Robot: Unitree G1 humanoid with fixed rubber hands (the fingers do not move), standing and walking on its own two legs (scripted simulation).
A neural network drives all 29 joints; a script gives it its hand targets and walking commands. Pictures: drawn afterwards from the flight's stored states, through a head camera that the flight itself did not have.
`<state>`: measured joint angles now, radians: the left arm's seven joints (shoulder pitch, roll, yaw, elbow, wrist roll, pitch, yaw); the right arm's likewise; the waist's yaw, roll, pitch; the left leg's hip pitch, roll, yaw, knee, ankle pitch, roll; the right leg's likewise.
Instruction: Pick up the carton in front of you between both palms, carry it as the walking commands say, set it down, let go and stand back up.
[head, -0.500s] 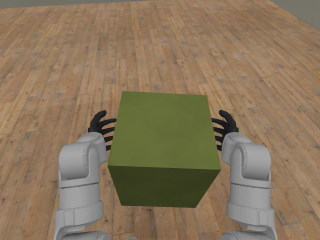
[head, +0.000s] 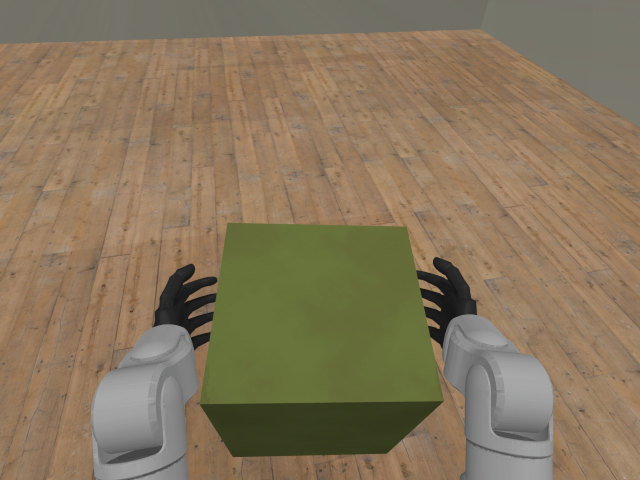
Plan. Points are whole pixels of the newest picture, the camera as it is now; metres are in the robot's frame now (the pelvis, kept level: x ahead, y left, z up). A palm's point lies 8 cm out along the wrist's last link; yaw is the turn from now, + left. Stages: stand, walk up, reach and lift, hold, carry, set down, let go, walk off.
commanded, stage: carry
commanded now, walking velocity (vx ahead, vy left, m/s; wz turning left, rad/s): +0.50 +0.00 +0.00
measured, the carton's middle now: (314, 348) +0.30 +0.01 +0.03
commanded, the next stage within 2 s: none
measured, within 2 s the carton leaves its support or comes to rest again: neither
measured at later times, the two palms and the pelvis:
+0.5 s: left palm (244, 168) +0.67 +0.13 +0.05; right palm (399, 170) +0.68 -0.17 +0.05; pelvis +0.33 -0.03 -0.04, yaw +0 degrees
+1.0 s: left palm (267, 96) +0.97 +0.10 +0.07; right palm (390, 98) +0.96 -0.20 +0.07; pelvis +0.70 -0.05 -0.04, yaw -1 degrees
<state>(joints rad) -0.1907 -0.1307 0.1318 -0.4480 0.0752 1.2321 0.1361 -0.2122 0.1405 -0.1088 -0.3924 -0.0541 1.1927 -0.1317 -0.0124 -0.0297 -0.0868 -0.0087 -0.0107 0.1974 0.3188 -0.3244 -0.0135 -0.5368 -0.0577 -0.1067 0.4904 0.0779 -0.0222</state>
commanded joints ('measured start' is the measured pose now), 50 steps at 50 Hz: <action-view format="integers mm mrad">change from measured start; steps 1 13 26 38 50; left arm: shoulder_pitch -709 -1123 -926 -662 -322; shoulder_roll -639 -784 -923 -901 -899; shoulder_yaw -689 -503 -625 -658 -736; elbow -42 300 203 137 -32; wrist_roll -363 -388 -353 -273 -324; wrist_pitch -14 -36 -130 -126 -12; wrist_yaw -119 -79 -128 -130 -194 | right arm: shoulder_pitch -624 -1068 -918 -746 -290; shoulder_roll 633 775 914 937 850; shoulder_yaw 621 467 618 724 674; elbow -13 254 138 20 -97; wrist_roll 314 290 296 373 298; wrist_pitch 15 19 -95 -92 22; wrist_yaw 117 37 88 155 203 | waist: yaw -30 56 42 -6 24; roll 164 -44 -126 108 77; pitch -122 -355 -387 -405 -303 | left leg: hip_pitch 91 -749 -369 199 -159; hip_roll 229 85 -81 310 109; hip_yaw -92 -208 58 -334 14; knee -12 897 109 -30 395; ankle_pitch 474 -49 439 595 497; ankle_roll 106 52 67 209 -37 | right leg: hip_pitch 35 581 753 -67 590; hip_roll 24 -230 -65 3 -88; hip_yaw -37 426 40 66 24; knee -5 -127 34 429 -152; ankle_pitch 38 -154 755 -448 568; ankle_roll -36 -222 -65 36 32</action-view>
